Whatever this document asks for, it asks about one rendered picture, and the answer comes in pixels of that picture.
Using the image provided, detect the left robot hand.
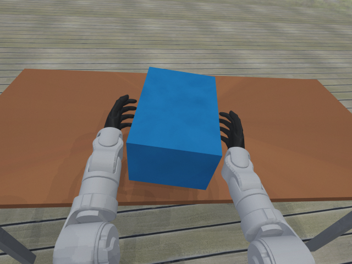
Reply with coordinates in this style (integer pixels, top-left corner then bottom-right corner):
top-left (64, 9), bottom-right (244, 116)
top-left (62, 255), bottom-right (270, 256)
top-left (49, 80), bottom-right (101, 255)
top-left (104, 95), bottom-right (137, 130)

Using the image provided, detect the left robot forearm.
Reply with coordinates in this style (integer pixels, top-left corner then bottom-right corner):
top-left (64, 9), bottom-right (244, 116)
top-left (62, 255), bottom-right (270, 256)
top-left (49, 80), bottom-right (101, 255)
top-left (53, 127), bottom-right (123, 264)

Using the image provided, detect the right robot forearm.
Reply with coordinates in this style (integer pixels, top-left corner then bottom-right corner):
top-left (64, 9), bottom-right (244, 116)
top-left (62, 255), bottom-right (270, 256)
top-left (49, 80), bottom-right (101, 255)
top-left (221, 147), bottom-right (315, 263)

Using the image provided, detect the left robot upper arm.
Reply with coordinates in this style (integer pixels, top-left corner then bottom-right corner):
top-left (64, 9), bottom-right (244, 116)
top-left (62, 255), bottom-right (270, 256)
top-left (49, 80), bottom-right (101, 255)
top-left (54, 222), bottom-right (120, 264)

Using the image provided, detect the table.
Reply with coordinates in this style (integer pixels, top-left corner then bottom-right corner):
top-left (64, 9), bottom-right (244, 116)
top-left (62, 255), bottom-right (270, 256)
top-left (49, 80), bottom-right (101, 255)
top-left (0, 69), bottom-right (352, 264)

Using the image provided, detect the right robot upper arm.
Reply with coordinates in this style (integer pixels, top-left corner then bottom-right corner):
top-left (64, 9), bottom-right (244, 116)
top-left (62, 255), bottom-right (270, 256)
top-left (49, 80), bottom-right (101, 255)
top-left (247, 235), bottom-right (315, 264)

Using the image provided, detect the right robot hand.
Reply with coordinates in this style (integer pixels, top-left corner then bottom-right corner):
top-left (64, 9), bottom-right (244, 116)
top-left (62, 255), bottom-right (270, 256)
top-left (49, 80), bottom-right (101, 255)
top-left (219, 111), bottom-right (245, 149)

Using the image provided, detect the carton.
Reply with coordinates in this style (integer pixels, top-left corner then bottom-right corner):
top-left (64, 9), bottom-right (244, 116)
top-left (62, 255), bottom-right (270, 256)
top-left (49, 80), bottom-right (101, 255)
top-left (126, 67), bottom-right (222, 190)

